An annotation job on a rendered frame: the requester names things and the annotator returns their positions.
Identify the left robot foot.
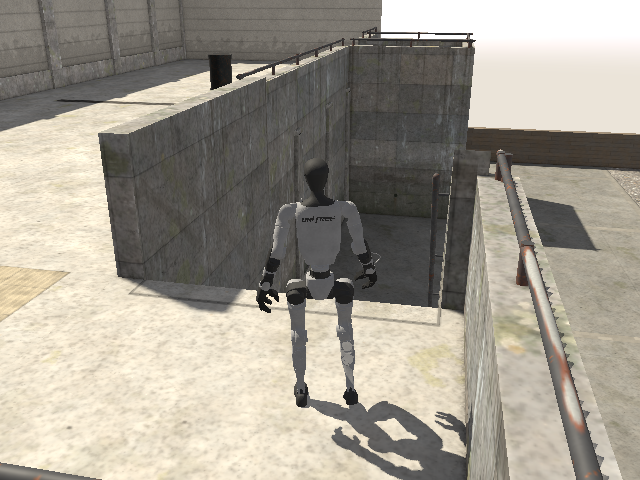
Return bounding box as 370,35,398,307
294,382,308,407

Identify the left robot forearm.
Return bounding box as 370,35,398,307
259,244,280,291

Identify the robot right thigh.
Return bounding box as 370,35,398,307
334,278,354,341

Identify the right robot forearm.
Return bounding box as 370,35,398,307
357,239,376,274

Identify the right robot hand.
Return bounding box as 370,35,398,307
354,270,377,289

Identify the left robot upper arm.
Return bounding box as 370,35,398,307
270,202,297,260

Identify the right robot upper arm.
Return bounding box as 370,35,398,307
338,201,367,255

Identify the left robot hand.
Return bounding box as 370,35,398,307
256,287,279,313

